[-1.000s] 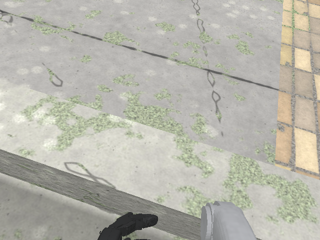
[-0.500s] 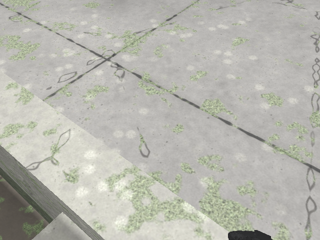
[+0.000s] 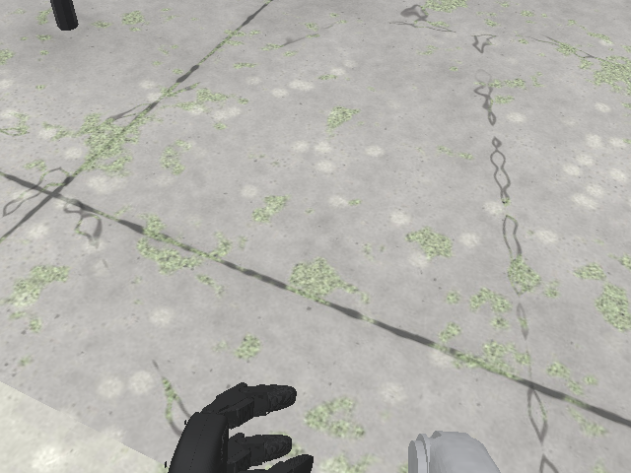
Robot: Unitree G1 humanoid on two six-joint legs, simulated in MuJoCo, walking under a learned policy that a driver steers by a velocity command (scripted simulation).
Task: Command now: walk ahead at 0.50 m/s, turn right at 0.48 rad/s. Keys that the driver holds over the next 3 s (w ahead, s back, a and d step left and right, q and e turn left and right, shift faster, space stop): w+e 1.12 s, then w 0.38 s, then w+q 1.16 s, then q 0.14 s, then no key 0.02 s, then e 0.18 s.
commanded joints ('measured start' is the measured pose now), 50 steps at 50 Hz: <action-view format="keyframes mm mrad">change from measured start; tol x32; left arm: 1 -78 95 29 -64 -5 1 0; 7 364 495 194 47 21 36 -20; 11 316 101 80 228 38 -26 -55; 23 547 266 158 182 -13 -44 29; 50 -13 254 170 -110 -20 -24 -49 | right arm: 1 24 -276 -56 -52 44 -18 -42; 23 -681 -140 -44 -570 75 -91 -11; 31 -144 -377 -157 -455 16 -108 -24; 50 -171 -346 -156 -299 51 -68 -24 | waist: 1 71 119 -36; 5 176 264 -239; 7 203 -358 -322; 10 30 -54 166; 29 -43 -165 -112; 31 -47 346 -392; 50 -78 39 121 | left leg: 1 -73 116 91 -93 1042 136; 5 179 213 4 492 1769 204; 6 -232 69 -78 812 1291 160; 7 -641 -217 -225 1372 104 87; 9 -968 -157 -365 1892 13 134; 26 -510 -138 -215 273 192 -6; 29 -79 -81 -250 213 144 92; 31 598 344 -873 219 68 366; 37 -101 142 -422 12 39 218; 50 53 159 -91 35 321 156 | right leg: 1 490 30 -169 -366 -216 -60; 4 564 147 -153 -619 -551 -119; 8 1271 -234 1294 -1701 -701 -302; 13 803 6 402 -1412 -174 -75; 26 1295 -83 502 -1524 204 -115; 29 1193 -7 469 -1212 427 -78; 31 583 166 277 -651 -360 25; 33 463 32 264 -404 -247 50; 50 583 -56 63 -1128 107 34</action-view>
